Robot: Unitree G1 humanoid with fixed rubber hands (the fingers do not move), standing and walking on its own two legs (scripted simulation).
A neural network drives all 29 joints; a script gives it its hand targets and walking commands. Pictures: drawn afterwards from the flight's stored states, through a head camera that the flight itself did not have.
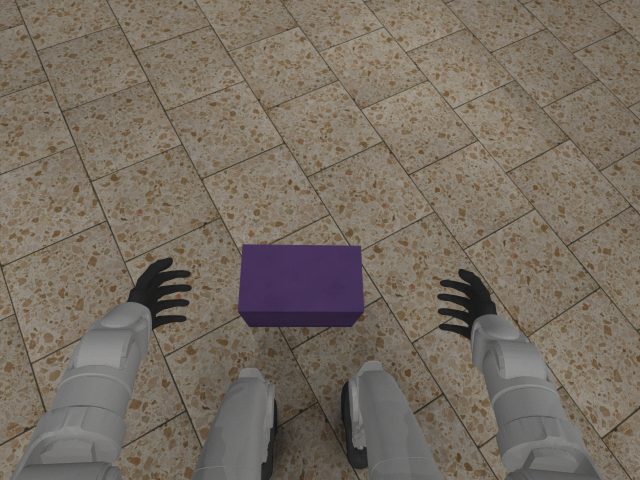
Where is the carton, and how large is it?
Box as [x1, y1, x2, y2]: [238, 244, 363, 326]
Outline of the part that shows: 242,244 238,311 249,326 351,326 363,312 360,246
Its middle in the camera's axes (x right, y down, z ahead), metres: -0.05 +0.13 +1.01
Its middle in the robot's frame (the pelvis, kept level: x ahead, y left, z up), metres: +0.47 +0.01 -0.56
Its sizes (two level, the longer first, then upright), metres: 0.284 0.160 0.223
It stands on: the floor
